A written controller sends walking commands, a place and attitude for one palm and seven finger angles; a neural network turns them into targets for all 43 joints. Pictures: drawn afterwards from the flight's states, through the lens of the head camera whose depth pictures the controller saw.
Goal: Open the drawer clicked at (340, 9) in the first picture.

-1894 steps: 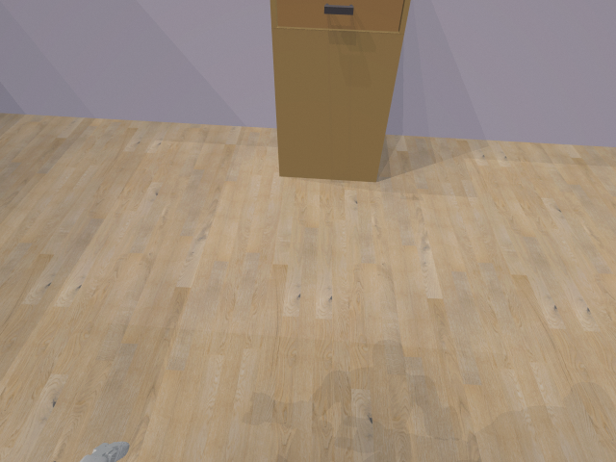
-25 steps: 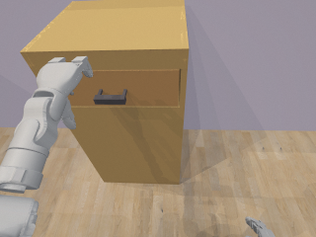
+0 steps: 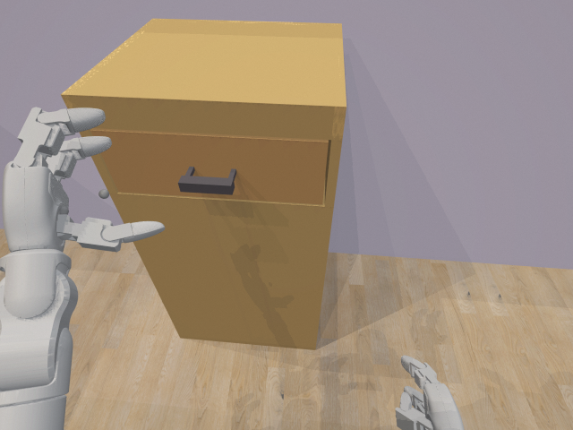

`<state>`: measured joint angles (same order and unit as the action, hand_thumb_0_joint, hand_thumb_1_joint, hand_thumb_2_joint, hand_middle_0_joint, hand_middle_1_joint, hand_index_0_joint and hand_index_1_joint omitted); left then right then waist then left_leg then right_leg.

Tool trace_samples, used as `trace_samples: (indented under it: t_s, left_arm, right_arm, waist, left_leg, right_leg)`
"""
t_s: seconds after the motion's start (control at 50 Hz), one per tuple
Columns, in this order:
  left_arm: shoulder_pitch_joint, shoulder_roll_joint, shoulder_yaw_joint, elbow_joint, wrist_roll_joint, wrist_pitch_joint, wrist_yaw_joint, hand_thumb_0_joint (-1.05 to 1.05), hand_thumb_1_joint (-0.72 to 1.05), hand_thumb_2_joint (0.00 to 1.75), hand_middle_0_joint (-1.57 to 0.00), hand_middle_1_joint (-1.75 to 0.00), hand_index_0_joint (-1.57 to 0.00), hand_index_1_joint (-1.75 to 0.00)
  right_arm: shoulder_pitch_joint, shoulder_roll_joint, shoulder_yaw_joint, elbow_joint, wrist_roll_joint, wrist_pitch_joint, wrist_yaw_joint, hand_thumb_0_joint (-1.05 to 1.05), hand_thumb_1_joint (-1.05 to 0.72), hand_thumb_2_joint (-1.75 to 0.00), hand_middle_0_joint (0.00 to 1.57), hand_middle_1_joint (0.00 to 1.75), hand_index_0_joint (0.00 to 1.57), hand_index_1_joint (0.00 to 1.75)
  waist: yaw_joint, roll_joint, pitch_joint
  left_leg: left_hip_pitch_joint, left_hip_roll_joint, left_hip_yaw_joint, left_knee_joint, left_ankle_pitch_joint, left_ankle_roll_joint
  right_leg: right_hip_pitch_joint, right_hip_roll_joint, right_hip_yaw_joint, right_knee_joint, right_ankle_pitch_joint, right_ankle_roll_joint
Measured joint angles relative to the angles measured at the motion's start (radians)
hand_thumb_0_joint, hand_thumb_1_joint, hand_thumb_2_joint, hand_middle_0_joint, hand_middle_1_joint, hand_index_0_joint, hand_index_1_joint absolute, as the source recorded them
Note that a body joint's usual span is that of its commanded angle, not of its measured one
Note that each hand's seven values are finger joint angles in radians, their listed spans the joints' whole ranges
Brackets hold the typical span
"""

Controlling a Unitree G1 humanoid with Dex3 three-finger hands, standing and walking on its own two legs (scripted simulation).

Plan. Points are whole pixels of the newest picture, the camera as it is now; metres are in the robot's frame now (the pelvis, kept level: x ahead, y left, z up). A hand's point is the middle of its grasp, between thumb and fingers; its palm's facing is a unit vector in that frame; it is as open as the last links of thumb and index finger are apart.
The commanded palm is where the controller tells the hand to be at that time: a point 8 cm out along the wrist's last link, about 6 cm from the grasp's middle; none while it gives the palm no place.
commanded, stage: draw the hand back to the body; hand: left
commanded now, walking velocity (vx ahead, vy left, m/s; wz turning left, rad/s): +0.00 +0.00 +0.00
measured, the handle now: (209, 178) +0.55 +0.22 +0.04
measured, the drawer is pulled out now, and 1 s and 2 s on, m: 0.00 0.00 0.00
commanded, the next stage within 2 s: step back with the hand held close in 0.68 s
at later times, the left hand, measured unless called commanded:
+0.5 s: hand (45, 309) +0.16 +0.23 +0.22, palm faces +0.47 -0.80 -0.38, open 8.5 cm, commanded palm +0.11 +0.27 +0.23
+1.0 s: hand (49, 295) +0.18 +0.24 +0.20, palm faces +0.41 -0.80 -0.43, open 7.4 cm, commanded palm +0.10 +0.29 +0.23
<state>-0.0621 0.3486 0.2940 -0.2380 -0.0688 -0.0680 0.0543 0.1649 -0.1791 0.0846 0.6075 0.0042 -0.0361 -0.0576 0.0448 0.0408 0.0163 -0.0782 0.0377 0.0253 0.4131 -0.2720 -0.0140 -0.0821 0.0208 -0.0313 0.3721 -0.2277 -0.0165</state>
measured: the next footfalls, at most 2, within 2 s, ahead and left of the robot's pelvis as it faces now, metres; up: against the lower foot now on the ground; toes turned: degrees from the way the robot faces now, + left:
right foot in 1.78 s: -0.12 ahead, -0.10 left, +0.00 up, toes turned +4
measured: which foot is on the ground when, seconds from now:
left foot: down 0.00-1.00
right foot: down 0.00-1.00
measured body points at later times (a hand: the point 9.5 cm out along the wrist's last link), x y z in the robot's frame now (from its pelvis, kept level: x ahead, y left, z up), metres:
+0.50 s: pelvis -0.02 -0.01 +0.00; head -0.04 -0.03 +0.45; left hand +0.13 +0.27 +0.24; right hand +0.19 -0.23 -0.08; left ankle -0.03 +0.12 -0.74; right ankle -0.01 -0.11 -0.74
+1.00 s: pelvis -0.03 +0.01 -0.01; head -0.01 +0.01 +0.44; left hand +0.15 +0.29 +0.22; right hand +0.14 -0.23 -0.08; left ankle -0.03 +0.12 -0.74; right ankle -0.01 -0.11 -0.74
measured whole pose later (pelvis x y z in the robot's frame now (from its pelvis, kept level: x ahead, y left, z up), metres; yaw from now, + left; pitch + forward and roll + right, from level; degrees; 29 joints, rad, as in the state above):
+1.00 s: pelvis -0.03 +0.01 -0.01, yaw +0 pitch +0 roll -1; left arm 0.48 0.37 0.42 -0.64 -0.03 -0.18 0.12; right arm 0.20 -0.23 0.00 0.57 -0.02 -0.07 -0.07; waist -0.01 0.02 0.03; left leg -0.26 0.03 0.02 0.53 -0.28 0.00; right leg -0.24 0.01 -0.04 0.45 -0.21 0.00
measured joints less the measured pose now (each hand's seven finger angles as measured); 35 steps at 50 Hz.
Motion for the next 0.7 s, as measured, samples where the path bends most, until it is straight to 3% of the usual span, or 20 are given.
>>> trace_samples:
  t_s: [0.18,0.28,0.42,0.56,0.7]
  left_arm:
    - [0.257,-0.021,0.017,-0.170,-0.019,-0.038,0.018,0.00,0.07,0.55,-0.26,-0.83,-0.27,-0.83]
    - [0.400,-0.002,0.047,-0.260,-0.016,-0.062,0.023,0.00,0.24,0.62,-0.26,-0.72,-0.26,-0.72]
    - [0.529,0.000,0.090,-0.340,-0.015,-0.088,0.033,0.00,0.48,0.73,-0.24,-0.56,-0.24,-0.56]
    - [0.506,-0.023,0.070,-0.332,-0.003,-0.086,0.045,0.01,0.71,0.83,-0.22,-0.41,-0.23,-0.41]
    - [0.470,-0.023,0.070,-0.322,0.001,-0.079,0.052,0.01,0.84,0.88,-0.21,-0.34,-0.22,-0.33]
  right_arm:
    - [0.046,-0.063,-0.057,0.057,-0.008,-0.046,0.000,0.02,-0.90,-0.90,0.20,0.30,0.20,0.30]
    - [0.045,-0.063,-0.078,0.057,-0.010,-0.070,-0.006,0.02,-0.90,-0.90,0.20,0.30,0.20,0.30]
    - [0.026,-0.051,-0.084,0.036,-0.006,-0.106,-0.013,0.02,-0.90,-0.90,0.20,0.30,0.20,0.30]
    - [0.003,-0.035,-0.071,0.038,-0.011,-0.132,-0.025,0.02,-0.90,-0.90,0.20,0.30,0.20,0.30]
    - [0.003,-0.013,-0.053,0.043,-0.019,-0.147,-0.023,0.01,-0.90,-0.90,0.20,0.30,0.20,0.30]
  waist:
    - [-0.007,0.025,0.009]
    - [-0.008,0.023,-0.004]
    - [0.012,0.034,-0.013]
    - [0.036,0.040,0.004]
    - [0.033,0.030,0.013]
  left_leg:
    - [-0.007,0.001,0.008,-0.005,0.010,-0.001]
    - [-0.011,0.010,0.007,0.009,0.005,-0.008]
    - [-0.021,0.018,-0.002,0.033,0.000,-0.012]
    - [-0.028,0.013,-0.019,0.046,0.008,-0.009]
    - [-0.022,0.007,-0.016,0.037,0.015,-0.006]
  right_leg:
    - [-0.018,0.001,0.008,0.013,0.003,-0.002]
    - [-0.022,0.009,0.007,0.024,-0.001,-0.008]
    - [-0.021,0.017,-0.002,0.030,0.002,-0.013]
    - [-0.015,0.012,-0.019,0.029,0.009,-0.012]
    - [-0.014,0.005,-0.016,0.028,0.013,-0.009]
